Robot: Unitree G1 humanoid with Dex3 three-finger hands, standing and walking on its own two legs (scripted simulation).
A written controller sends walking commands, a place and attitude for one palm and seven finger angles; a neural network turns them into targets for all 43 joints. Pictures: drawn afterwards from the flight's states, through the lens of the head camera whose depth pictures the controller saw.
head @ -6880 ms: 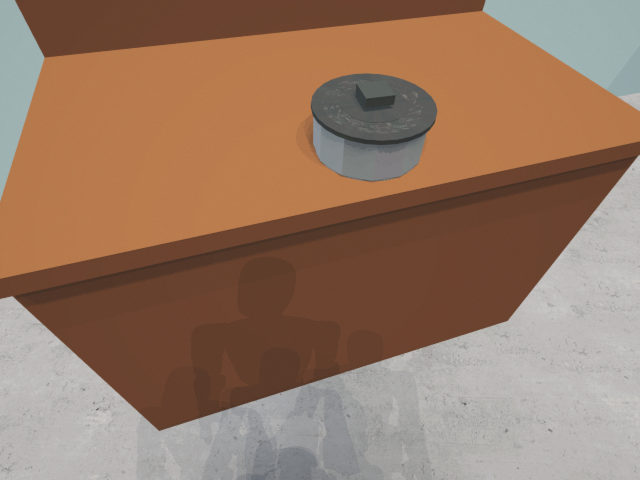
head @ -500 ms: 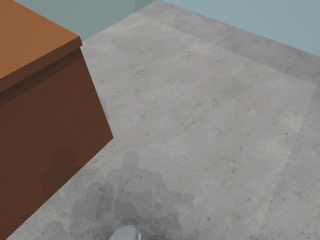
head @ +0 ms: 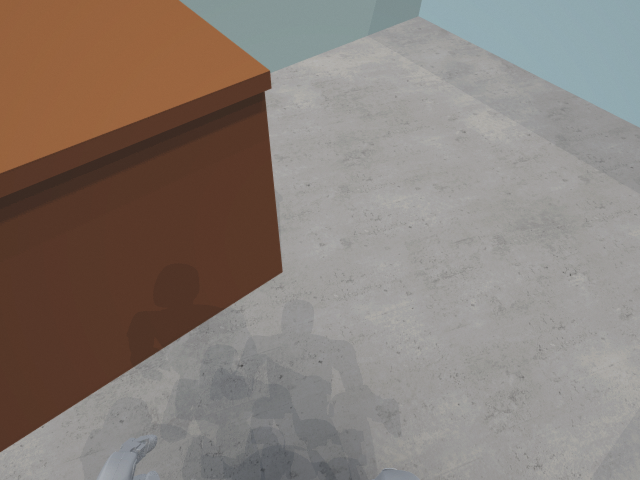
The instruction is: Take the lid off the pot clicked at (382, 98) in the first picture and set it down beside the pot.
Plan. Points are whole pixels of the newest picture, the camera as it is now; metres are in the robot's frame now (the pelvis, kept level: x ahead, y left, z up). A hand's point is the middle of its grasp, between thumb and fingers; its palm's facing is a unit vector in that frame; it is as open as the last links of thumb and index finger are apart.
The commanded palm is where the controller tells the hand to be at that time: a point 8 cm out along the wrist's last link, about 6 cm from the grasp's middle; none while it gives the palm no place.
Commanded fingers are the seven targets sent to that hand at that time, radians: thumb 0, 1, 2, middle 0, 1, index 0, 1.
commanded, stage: turn to face it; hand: left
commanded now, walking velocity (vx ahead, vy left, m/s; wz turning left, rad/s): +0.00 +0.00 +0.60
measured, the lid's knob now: out of the picture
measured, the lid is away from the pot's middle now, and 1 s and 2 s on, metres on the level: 0.00 0.00 0.00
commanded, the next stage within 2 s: take the last steps up to it in 0.96 s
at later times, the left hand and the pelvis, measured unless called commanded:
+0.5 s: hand out of the picture -0.01 +0.16 -0.16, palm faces +0.33 -0.90 -0.27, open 7.4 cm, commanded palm none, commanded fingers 0.00 0.90 0.90 -0.20 -0.30 -0.20 -0.30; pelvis +0.01 -0.04 +0.00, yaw +19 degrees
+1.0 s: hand out of the picture +0.00 +0.22 -0.16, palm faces +0.52 -0.81 -0.26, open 7.4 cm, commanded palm none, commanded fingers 0.00 0.90 0.90 -0.20 -0.30 -0.20 -0.30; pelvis +0.03 +0.00 +0.00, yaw +31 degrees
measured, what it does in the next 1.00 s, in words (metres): steps on the spot, turning left: right foot, then left foot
